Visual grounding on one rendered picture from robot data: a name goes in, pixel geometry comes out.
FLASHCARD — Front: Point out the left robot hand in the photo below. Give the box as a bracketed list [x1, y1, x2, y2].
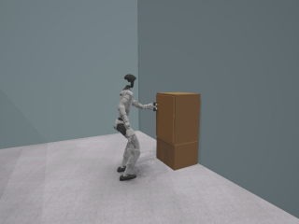
[148, 104, 158, 110]

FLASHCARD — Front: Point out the left robot upper arm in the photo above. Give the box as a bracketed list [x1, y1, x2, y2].
[132, 100, 138, 106]

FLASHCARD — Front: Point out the robot right foot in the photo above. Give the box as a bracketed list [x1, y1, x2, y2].
[120, 174, 136, 181]

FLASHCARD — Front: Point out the robot left forearm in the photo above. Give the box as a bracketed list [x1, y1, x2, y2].
[135, 103, 149, 109]

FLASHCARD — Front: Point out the robot left foot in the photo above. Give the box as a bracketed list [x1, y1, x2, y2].
[117, 165, 133, 173]

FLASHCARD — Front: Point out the right robot hand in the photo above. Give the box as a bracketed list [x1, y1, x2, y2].
[126, 128, 136, 145]

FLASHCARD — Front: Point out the handle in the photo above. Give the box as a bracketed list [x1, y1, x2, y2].
[153, 102, 158, 111]

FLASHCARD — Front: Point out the robot right forearm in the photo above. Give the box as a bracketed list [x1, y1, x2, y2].
[120, 105, 131, 130]

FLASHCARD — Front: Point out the right robot upper arm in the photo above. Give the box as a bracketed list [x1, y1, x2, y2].
[118, 90, 133, 111]

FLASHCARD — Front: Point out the cupboard door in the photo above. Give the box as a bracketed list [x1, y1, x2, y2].
[156, 94, 175, 144]

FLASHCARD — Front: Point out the robot foot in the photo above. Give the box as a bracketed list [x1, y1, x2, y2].
[117, 165, 133, 173]
[120, 174, 136, 181]

